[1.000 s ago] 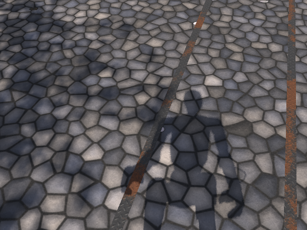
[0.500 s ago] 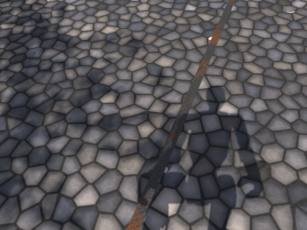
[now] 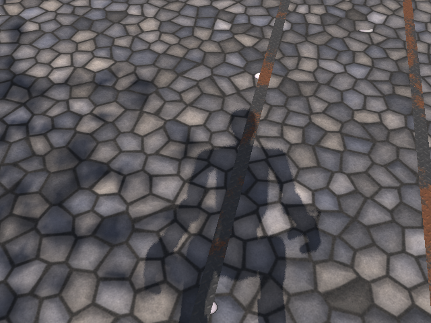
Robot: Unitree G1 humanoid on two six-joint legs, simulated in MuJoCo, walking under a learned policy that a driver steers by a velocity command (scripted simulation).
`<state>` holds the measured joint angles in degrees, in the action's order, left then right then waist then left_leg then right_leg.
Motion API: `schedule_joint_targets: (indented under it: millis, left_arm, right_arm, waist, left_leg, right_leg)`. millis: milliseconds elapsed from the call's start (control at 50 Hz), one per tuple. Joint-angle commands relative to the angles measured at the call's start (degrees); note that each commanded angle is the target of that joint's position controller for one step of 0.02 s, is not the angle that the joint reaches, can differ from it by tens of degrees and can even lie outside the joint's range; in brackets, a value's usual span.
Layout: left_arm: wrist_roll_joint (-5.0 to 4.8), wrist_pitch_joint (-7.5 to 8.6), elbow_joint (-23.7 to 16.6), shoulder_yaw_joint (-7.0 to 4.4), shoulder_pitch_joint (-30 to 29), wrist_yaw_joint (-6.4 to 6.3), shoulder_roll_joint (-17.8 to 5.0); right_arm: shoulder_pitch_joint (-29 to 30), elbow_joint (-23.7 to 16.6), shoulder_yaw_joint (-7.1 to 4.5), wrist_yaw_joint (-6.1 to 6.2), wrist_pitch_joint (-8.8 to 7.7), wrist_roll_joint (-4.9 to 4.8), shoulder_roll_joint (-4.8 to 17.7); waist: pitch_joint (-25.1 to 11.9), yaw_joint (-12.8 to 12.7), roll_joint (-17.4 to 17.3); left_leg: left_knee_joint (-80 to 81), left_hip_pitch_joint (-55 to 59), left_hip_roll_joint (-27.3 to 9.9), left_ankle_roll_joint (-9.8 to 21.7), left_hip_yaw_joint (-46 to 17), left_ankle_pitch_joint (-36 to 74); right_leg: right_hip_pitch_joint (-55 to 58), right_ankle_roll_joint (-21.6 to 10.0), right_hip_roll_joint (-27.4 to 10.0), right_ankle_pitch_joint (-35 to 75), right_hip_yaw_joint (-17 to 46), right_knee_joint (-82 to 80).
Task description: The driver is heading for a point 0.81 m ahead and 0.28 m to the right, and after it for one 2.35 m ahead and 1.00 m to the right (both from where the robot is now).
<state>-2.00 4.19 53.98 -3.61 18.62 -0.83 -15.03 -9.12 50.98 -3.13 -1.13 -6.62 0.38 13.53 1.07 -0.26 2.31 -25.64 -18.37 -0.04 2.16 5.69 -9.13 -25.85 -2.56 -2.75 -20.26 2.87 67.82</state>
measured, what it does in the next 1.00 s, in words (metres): walks ahead, turning right: right foot, then left foot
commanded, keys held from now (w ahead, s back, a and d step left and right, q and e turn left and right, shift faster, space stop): w+e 0.70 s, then w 0.30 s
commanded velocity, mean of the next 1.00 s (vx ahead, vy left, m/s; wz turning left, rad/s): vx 0.50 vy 0.00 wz -0.48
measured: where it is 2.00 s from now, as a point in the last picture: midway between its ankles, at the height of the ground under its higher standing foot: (327, 188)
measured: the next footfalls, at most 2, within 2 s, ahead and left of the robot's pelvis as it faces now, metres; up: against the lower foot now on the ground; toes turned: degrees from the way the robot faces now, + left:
right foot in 0.40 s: +0.34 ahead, -0.18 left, +0.00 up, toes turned -18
left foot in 0.92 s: +0.69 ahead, -0.11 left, +0.00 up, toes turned -29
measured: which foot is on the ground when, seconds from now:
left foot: down 0.00-0.42, up 0.44-0.90, down 0.92-1.00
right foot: up 0.00-0.38, down 0.40-0.92, up 0.94-1.00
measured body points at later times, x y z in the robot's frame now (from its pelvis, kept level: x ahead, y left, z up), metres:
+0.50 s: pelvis +0.25 -0.08 -0.02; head +0.29 -0.10 +0.43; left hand +0.47 +0.13 -0.12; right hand +0.24 -0.37 -0.15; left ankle +0.14 +0.11 -0.63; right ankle +0.30 -0.17 -0.74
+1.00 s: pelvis +0.54 -0.14 -0.01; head +0.56 -0.14 +0.44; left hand +0.70 +0.09 -0.14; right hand +0.58 -0.45 -0.10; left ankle +0.65 -0.09 -0.74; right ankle +0.33 -0.17 -0.67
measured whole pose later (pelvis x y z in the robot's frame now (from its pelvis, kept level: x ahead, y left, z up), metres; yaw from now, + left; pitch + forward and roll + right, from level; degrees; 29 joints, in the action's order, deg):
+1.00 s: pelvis +0.54 -0.14 -0.01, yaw -29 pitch +2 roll +1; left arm -1.4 3.2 46.6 -3.8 20.7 -0.7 -15.4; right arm -5.2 45.1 -3.3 -2.2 -7.6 -0.1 15.2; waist 0.3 -2.0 1.2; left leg -30.8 -24.6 2.4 2.9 1.6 -9.0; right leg -13.5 -3.0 4.5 -28.6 9.0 58.5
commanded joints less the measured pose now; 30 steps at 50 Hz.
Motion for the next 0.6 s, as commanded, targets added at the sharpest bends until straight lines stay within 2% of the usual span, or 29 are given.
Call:
schedule_joint_targets:
  millis: [20, 80, 180, 240, 300, 340, 360, 380, 400, 420, 440, 460, 480, 500, 520, 540, 600]
  left_arm:
    - [-0.12, -0.99, -3.69, -1.24, 2.10, -0.07, -1.53]
    - [0.43, -2.14, -6.01, -1.62, -1.50, -0.07, -1.58]
    - [0.82, -1.68, -9.13, -1.28, -9.65, 1.49, -1.08]
    - [0.91, -1.60, -11.89, -0.70, -15.99, 2.66, -0.53]
    - [0.70, -1.77, -14.54, -0.63, -19.36, 3.69, -1.00]
    - [0.70, -1.98, -15.60, -1.28, -18.23, 4.15, -2.48]
    - [0.70, -2.14, -15.42, -1.98, -15.37, 4.17, -3.73]
    - [0.48, -2.18, -14.01, -3.21, -8.73, 4.11, -5.73]
    - [0.42, -2.29, -11.27, -5.36, 1.13, 3.35, -9.57]
    - [0.39, -2.71, -9.93, -6.94, 6.93, 2.02, -15.72]
    - [0.80, -1.62, -12.08, -6.65, 4.47, 2.44, -18.48]
    - [1.22, -0.88, -12.11, -5.02, 5.60, 3.02, -12.86]
    - [1.29, -0.25, -11.96, -4.28, 3.31, 3.02, -10.39]
    - [1.02, 0.04, -12.94, -3.66, -1.28, 2.98, -8.52]
    - [1.17, 0.09, -13.84, -3.03, -4.88, 2.77, -6.67]
    - [1.67, 0.14, -14.61, -2.63, -6.30, 2.48, -5.90]
    - [1.27, 0.59, -14.39, -3.03, -4.49, 1.45, -7.94]
  right_arm:
    - [-1.52, -0.86, -1.17, 0.27, -0.82, 0.36, 4.72]
    - [-2.63, 0.26, -1.96, 1.07, -0.95, 0.54, 6.88]
    - [-4.43, 0.93, -2.46, 2.19, -0.11, 0.41, 8.84]
    - [-7.39, 1.67, -2.83, 2.50, 0.69, -0.20, 10.02]
    - [-9.10, 2.27, -3.31, 2.41, 1.87, -1.02, 11.08]
    - [-7.84, 1.81, -3.74, 2.47, 2.53, -1.45, 12.53]
    - [-7.07, 1.49, -3.99, 2.60, 2.90, -1.70, 13.41]
    - [-5.87, 1.15, -4.08, 2.68, 3.40, -1.93, 13.91]
    - [-5.55, 0.71, -3.74, 2.74, 3.54, -1.91, 13.29]
    - [-6.79, -1.10, -2.14, 2.49, 2.88, 0.49, 8.26]
    - [-9.68, -4.35, -0.42, 1.63, 0.45, -0.04, 3.50]
    - [-1.61, -5.39, -1.56, 0.95, -1.63, -2.51, 8.91]
    - [0.97, -6.43, -1.64, 0.74, -2.46, -3.45, 9.21]
    - [0.48, -5.33, -1.65, 1.26, -2.54, -2.29, 8.68]
    - [-0.39, -4.74, -2.26, 1.59, -1.97, -1.11, 9.39]
    - [-1.43, -4.66, -2.53, 1.45, -1.05, -0.89, 9.48]
    - [0.12, -5.90, -2.42, 1.63, 0.69, 0.26, 7.54]
  waist:
    - [-2.21, -0.22, -8.14]
    - [0.10, -0.52, -5.91]
    - [2.09, 1.47, -4.94]
    - [4.08, 3.88, -4.13]
    - [5.00, 4.41, -4.83]
    - [3.06, 2.46, -6.50]
    - [0.66, 0.44, -7.74]
    - [-2.90, -3.64, -7.71]
    - [-8.05, -8.36, -5.73]
    - [-11.86, -7.85, 6.40]
    - [-20.58, -2.55, 14.08]
    - [-18.60, -6.71, 4.49]
    - [-11.86, -5.47, 3.27]
    - [-8.02, -2.53, -2.16]
    - [-6.07, -0.38, -1.96]
    - [-5.52, 1.09, -0.91]
    - [-4.03, 1.65, -1.28]
  left_leg:
    - [16.72, 8.74, -15.67, 8.09, -13.05, 4.75]
    - [18.40, 8.75, -16.06, 8.73, -7.58, 9.58]
    - [18.98, 11.96, -14.88, 7.27, 0.51, 11.90]
    - [18.20, 16.44, -16.19, 6.94, 3.06, 12.13]
    - [14.97, 22.18, -17.79, 5.99, 4.83, 16.23]
    - [9.31, 23.89, -18.04, 4.79, 6.69, 31.34]
    - [3.95, 24.15, -17.84, 4.13, 7.51, 41.37]
    - [-5.63, 22.80, -16.62, 3.14, 8.79, 48.17]
    - [-19.34, 15.82, -14.02, 0.93, 9.73, 43.90]
    - [-39.12, -2.12, -9.73, -1.87, 9.33, 7.58]
    - [-55.00, -22.02, 1.88, -3.89, -3.05, -25.53]
    - [-57.30, -28.43, -0.83, -2.21, -10.64, -22.14]
    - [-54.08, -30.66, -3.12, -0.57, -9.92, -16.76]
    - [-49.18, -26.78, -5.87, -0.43, -10.22, -12.24]
    - [-44.31, -22.29, -7.53, -0.86, -10.30, -9.85]
    - [-42.19, -18.60, -8.37, -1.29, -10.59, -8.36]
    - [-34.60, -17.35, -7.22, -3.90, -9.14, -3.96]
  right_leg:
    - [-9.00, -0.44, -5.84, 4.95, 3.03, 0.29]
    - [-13.69, 0.18, -6.15, 10.70, 3.79, -3.84]
    - [-14.82, 0.65, -5.16, 22.31, 0.70, -18.78]
    - [-15.85, 0.04, -4.63, 22.48, -2.47, -25.01]
    - [-16.19, -1.41, -3.60, 17.07, -4.91, -28.69]
    - [-10.89, -3.28, -0.78, 11.51, -7.96, -29.88]
    - [-5.90, -4.44, 1.53, 8.67, -9.80, -29.83]
    - [2.89, -6.11, 4.41, 8.73, -11.33, -32.09]
    - [18.26, -8.39, 6.70, 12.26, -10.16, -35.91]
    - [33.99, -12.29, -5.68, 15.18, 9.16, -36.90]
    - [48.16, -23.87, -17.01, 2.23, 43.34, -48.35]
    - [47.17, -20.30, -16.49, 2.74, 41.42, -52.77]
    - [41.09, -17.79, -14.60, 7.27, 32.49, -51.97]
    - [32.03, -15.66, -11.86, 13.16, 25.27, -51.74]
    - [24.89, -14.31, -9.74, 18.14, 20.20, -52.26]
    - [20.55, -13.89, -8.38, 20.24, 18.14, -53.57]
    - [15.41, -14.36, -6.52, 25.92, 14.29, -55.48]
